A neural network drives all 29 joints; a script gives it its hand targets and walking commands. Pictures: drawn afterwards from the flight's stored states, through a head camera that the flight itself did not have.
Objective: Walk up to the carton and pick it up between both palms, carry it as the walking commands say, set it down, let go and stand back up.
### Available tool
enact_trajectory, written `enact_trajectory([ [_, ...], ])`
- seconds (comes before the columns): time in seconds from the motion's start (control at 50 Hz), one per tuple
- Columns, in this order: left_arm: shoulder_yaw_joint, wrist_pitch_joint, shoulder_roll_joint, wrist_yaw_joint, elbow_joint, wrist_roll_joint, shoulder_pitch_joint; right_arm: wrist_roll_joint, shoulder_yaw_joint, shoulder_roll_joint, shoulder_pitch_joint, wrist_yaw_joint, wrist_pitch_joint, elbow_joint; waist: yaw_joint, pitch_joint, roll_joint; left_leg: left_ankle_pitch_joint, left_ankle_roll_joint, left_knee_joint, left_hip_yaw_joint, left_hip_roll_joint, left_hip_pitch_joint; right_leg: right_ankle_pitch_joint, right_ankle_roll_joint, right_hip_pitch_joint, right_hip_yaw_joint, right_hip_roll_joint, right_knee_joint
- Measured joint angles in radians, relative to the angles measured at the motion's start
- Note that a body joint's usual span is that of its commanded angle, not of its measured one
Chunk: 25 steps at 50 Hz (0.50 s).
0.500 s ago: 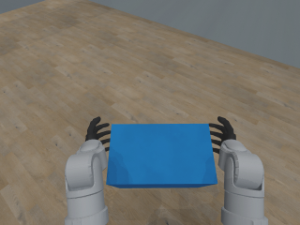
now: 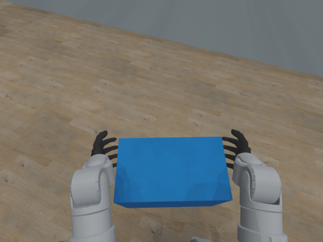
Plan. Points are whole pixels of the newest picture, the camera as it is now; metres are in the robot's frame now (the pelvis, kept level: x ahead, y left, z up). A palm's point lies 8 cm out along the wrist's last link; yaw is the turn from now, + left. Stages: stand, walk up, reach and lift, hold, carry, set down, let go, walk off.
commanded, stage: carry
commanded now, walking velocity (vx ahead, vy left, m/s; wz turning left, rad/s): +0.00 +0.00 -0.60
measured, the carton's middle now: (169, 175) +0.29 +0.02 -0.01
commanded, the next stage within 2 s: none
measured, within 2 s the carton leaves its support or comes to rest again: neither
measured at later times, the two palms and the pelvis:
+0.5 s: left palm (171, 167) +0.27 +0.02 +0.06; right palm out of the picture +0.17 -0.29 +0.07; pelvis -0.05 -0.05 -0.01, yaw -17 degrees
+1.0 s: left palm (236, 203) +0.20 -0.12 +0.06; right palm out of the picture +0.00 -0.37 +0.05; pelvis -0.11 -0.07 -0.02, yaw -36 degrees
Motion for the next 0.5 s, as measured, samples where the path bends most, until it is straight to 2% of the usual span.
enact_trajectory([
  [0.06, 0.005, 0.003, -0.003, 0.012, -0.008, -0.011, -0.014, -0.021, -0.005, 0.002, -0.010, 0.020, -0.002, -0.006, 0.008, 0.007, 0.021, -0.007, -0.016, 0.020, 0.030, 0.045, 0.000, -0.010, 0.014, 0.043, -0.019, -0.032, -0.065],
  [0.12, 0.012, 0.001, -0.005, 0.007, -0.009, -0.012, -0.022, -0.032, -0.003, 0.003, -0.016, 0.023, 0.002, -0.015, 0.003, 0.009, 0.045, -0.030, -0.039, 0.067, 0.059, 0.094, -0.014, -0.007, 0.012, 0.111, -0.042, -0.038, -0.188],
  [0.16, 0.012, 0.001, -0.006, 0.000, -0.007, -0.009, -0.027, -0.035, -0.002, 0.003, -0.015, 0.021, 0.011, -0.029, 0.000, 0.004, 0.056, -0.060, -0.060, 0.131, 0.074, 0.129, -0.039, 0.065, 0.008, 0.180, -0.053, -0.031, -0.328],
  [0.18, 0.008, -0.002, -0.007, -0.004, -0.003, -0.006, -0.032, -0.038, -0.006, 0.002, -0.016, 0.023, 0.013, -0.036, -0.001, 0.000, 0.062, -0.084, -0.071, 0.183, 0.078, 0.149, -0.062, 0.160, -0.011, 0.192, -0.053, -0.024, -0.375],
  [0.2, -0.001, -0.016, -0.008, -0.008, 0.013, 0.000, -0.033, -0.039, -0.016, 0.002, -0.014, 0.025, 0.008, -0.035, -0.007, 0.000, 0.072, -0.158, -0.090, 0.250, 0.052, 0.152, -0.096, 0.177, -0.033, 0.168, -0.051, -0.012, -0.348],
  [0.24, -0.014, -0.032, -0.009, -0.018, 0.054, 0.012, -0.037, -0.027, -0.032, 0.000, -0.003, 0.012, 0.008, -0.029, -0.034, 0.019, 0.067, -0.275, -0.106, 0.397, -0.021, 0.106, -0.158, 0.141, -0.063, 0.145, -0.039, -0.009, -0.306],
  [0.26, -0.018, -0.033, -0.009, -0.023, 0.066, 0.016, -0.035, -0.017, -0.034, -0.002, 0.005, 0.000, 0.014, -0.030, -0.047, 0.029, 0.063, -0.292, -0.106, 0.453, -0.043, 0.083, -0.183, 0.133, -0.069, 0.144, -0.032, -0.008, -0.307],
  [0.32, -0.021, -0.030, -0.007, -0.043, 0.062, 0.028, -0.025, 0.027, -0.025, -0.006, 0.022, -0.043, 0.028, -0.051, -0.077, 0.055, 0.044, -0.249, -0.097, 0.516, -0.069, 0.034, -0.228, 0.156, -0.074, 0.138, -0.005, 0.001, -0.331],
  [0.4, -0.016, -0.034, -0.005, -0.069, 0.027, 0.048, -0.020, 0.057, -0.011, -0.005, 0.020, -0.070, 0.022, -0.075, -0.088, 0.064, 0.018, -0.205, -0.073, 0.440, -0.086, -0.018, -0.217, 0.198, -0.084, 0.123, 0.031, 0.020, -0.362],
  [0.5, -0.014, -0.033, -0.004, -0.067, 0.009, 0.054, -0.013, 0.052, -0.011, -0.002, 0.005, -0.059, 0.012, -0.059, -0.069, 0.032, -0.013, -0.184, -0.037, 0.215, -0.095, -0.079, -0.106, 0.242, -0.078, 0.108, 0.075, 0.039, -0.397],
])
